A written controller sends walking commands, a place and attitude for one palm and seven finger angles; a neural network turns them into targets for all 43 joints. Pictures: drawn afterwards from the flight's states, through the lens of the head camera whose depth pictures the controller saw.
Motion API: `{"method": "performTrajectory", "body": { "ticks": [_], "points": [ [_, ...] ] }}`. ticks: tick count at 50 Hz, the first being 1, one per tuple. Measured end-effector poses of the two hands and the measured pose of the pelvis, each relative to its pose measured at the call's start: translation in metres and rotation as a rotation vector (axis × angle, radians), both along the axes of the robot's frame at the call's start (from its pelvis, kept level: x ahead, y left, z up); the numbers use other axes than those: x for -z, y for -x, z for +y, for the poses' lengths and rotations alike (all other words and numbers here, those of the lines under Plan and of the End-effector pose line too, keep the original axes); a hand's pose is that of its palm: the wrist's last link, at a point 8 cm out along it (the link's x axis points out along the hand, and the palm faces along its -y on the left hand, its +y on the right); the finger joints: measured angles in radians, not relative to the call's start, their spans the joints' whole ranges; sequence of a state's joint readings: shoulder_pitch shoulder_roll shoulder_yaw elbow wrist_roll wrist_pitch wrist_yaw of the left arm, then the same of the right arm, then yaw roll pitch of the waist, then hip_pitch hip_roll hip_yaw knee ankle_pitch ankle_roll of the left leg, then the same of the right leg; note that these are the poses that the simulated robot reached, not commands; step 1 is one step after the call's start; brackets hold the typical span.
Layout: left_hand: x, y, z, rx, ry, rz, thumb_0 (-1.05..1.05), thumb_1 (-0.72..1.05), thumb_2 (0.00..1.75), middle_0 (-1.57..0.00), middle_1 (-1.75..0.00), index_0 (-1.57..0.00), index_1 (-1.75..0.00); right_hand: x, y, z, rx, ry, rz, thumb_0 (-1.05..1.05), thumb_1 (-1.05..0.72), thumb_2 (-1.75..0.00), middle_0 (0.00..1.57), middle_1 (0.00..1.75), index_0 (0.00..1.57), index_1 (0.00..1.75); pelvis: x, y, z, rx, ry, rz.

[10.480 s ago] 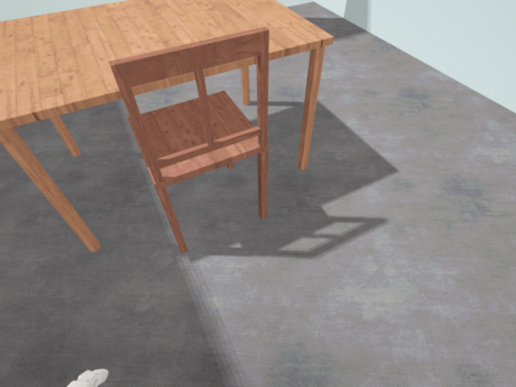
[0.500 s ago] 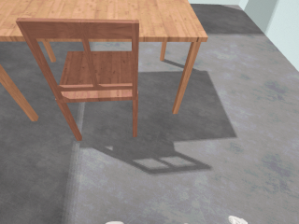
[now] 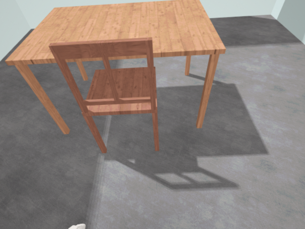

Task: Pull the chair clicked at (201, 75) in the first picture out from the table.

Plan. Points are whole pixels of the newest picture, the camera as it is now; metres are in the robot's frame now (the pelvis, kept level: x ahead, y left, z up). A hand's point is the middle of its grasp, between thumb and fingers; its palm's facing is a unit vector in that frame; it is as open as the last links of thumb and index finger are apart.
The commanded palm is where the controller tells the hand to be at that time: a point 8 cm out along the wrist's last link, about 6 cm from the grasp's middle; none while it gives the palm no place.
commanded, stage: take the last steps up to it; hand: left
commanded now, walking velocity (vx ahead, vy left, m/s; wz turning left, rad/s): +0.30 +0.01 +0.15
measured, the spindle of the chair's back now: (111, 79) +0.78 +0.24 -0.08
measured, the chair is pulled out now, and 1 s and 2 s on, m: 0.00 0.00 0.00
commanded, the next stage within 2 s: come to a stop and stand still in 1.14 s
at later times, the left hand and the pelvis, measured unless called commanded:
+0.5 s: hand out of the picture -0.09 +0.16 -0.15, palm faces +0.25 -0.95 -0.18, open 7.4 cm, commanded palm none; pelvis +0.04 +0.01 +0.01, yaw +6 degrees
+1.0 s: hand (96, 181) +0.30 +0.22 -0.15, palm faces +0.04 -0.97 -0.22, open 7.4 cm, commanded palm none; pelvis +0.20 +0.03 +0.00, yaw +3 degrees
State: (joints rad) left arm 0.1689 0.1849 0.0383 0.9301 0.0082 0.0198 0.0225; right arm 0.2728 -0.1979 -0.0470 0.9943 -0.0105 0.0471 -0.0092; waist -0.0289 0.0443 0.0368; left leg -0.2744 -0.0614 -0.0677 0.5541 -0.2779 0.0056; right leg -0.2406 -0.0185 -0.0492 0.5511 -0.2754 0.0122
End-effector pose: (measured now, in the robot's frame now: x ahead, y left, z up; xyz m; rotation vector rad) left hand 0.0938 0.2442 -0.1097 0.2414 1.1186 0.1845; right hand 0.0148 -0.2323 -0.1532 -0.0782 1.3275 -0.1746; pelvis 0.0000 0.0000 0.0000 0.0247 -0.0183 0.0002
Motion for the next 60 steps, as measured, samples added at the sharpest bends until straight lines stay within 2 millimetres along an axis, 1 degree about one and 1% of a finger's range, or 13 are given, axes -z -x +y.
{"method": "performTrajectory", "body": {
  "ticks": [8, 15, 19, 23, 26, 29, 33, 37, 42, 47, 52, 55, 60],
  "points": [
    [-0.011, 0.056, -0.028, -0.092, 0.020, 0.049, 0.00, 0.91, 0.90, -0.21, -0.30, -0.20, -0.30, -0.008, 0.003, -0.030, -0.050, -0.004, 0.042, 0.01, -0.91, -0.90, 0.20, 0.30, 0.20, 0.30, -0.014, 0.002, -0.019, -0.059, -0.021, -0.012],
    [-0.006, 0.121, -0.035, -0.201, 0.048, 0.174, 0.00, 0.92, 0.90, -0.21, -0.30, -0.20, -0.30, -0.016, -0.021, -0.035, -0.112, 0.014, 0.037, 0.01, -0.91, -0.90, 0.19, 0.30, 0.20, 0.30, -0.019, -0.009, -0.019, -0.092, -0.017, -0.002],
    [-0.001, 0.159, -0.040, -0.262, 0.090, 0.279, 0.00, 0.91, 0.90, -0.21, -0.30, -0.20, -0.30, -0.021, -0.053, -0.021, -0.155, 0.019, 0.008, 0.01, -0.91, -0.90, 0.19, 0.30, 0.20, 0.30, -0.019, -0.019, -0.010, -0.100, -0.006, 0.005],
    [0.005, 0.188, -0.042, -0.316, 0.141, 0.387, 0.00, 0.91, 0.90, -0.21, -0.30, -0.20, -0.30, -0.027, -0.096, 0.005, -0.205, 0.020, -0.052, 0.01, -0.91, -0.90, 0.19, 0.30, 0.20, 0.30, -0.017, -0.032, 0.005, -0.106, 0.008, 0.010],
    [0.013, 0.198, -0.037, -0.347, 0.180, 0.454, 0.00, 0.91, 0.90, -0.21, -0.30, -0.20, -0.30, -0.030, -0.131, 0.031, -0.240, 0.025, -0.114, 0.01, -0.91, -0.90, 0.19, 0.30, 0.20, 0.30, -0.012, -0.044, 0.020, -0.109, 0.024, 0.010],
    [0.027, 0.195, -0.026, -0.343, 0.212, 0.510, 0.00, 0.91, 0.90, -0.21, -0.30, -0.20, -0.30, -0.027, -0.157, 0.055, -0.241, 0.036, -0.187, 0.01, -0.91, -0.90, 0.19, 0.30, 0.20, 0.30, 0.000, -0.058, 0.037, -0.099, 0.036, 0.006],
    [0.031, 0.146, -0.002, -0.275, 0.206, 0.483, 0.01, 0.91, 0.90, -0.20, -0.30, -0.20, -0.30, -0.032, -0.160, 0.070, -0.158, 0.042, -0.211, -0.01, -0.93, -0.89, 0.20, 0.30, 0.20, 0.30, -0.005, -0.078, 0.049, -0.072, 0.021, -0.006],
    [0.030, 0.065, 0.025, -0.213, 0.172, 0.341, 0.01, 0.91, 0.90, -0.20, -0.30, -0.20, -0.30, -0.036, -0.152, 0.060, -0.115, 0.078, -0.160, -0.02, -0.96, -0.89, 0.20, 0.30, 0.20, 0.30, -0.011, -0.100, 0.055, -0.069, 0.015, -0.005],
    [0.023, -0.043, 0.043, -0.158, 0.125, 0.156, 0.01, 0.91, 0.90, -0.20, -0.30, -0.19, -0.30, -0.028, -0.124, 0.055, -0.081, 0.066, 0.003, -0.01, -0.94, -0.90, 0.20, 0.30, 0.20, 0.30, -0.012, -0.134, 0.051, -0.070, 0.002, 0.000],
    [0.013, -0.142, 0.038, -0.076, 0.087, 0.055, 0.00, 0.91, 0.90, -0.20, -0.30, -0.19, -0.30, -0.017, -0.103, 0.053, -0.020, 0.018, 0.160, 0.00, -0.92, -0.90, 0.20, 0.30, 0.20, 0.30, -0.007, -0.173, 0.039, -0.059, -0.004, 0.003],
    [0.017, -0.230, 0.015, 0.007, 0.046, -0.013, 0.00, 0.91, 0.90, -0.20, -0.30, -0.19, -0.30, 0.001, -0.105, 0.042, 0.035, -0.038, 0.288, 0.01, -0.91, -0.90, 0.20, 0.30, 0.20, 0.30, 0.011, -0.223, 0.014, -0.048, -0.011, 0.003],
    [0.019, -0.253, -0.002, 0.006, 0.041, -0.036, 0.00, 0.91, 0.90, -0.20, -0.30, -0.19, -0.30, 0.008, -0.129, 0.027, 0.038, -0.052, 0.309, 0.01, -0.91, -0.90, 0.20, 0.30, 0.20, 0.30, 0.015, -0.243, 0.000, -0.042, -0.001, -0.009],
    [0.013, -0.246, -0.024, -0.042, 0.062, 0.044, 0.00, 0.92, 0.90, -0.20, -0.30, -0.20, -0.30, 0.002, -0.212, 0.003, 0.004, -0.023, 0.173, 0.01, -0.91, -0.90, 0.20, 0.30, 0.20, 0.30, 0.000, -0.270, -0.011, -0.040, 0.008, -0.014]
  ]
}}
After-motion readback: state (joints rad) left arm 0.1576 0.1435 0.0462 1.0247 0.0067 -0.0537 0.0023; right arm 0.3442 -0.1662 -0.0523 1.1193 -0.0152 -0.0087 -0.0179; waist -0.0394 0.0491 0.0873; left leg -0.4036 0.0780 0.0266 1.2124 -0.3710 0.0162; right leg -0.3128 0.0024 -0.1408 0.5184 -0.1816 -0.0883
